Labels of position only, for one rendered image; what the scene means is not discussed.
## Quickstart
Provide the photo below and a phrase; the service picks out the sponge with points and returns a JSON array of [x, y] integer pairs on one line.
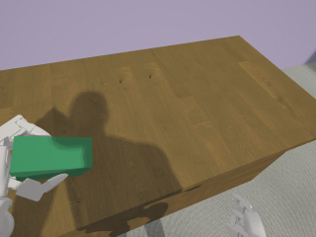
[[44, 157]]

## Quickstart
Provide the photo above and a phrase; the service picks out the robot left forearm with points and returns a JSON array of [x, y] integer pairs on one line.
[[7, 221]]

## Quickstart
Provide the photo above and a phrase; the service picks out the table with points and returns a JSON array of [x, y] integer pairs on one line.
[[171, 126]]

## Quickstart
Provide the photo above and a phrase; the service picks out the right robot hand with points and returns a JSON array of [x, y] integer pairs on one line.
[[250, 224]]

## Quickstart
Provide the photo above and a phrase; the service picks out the left robot hand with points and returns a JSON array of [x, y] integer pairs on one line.
[[29, 188]]

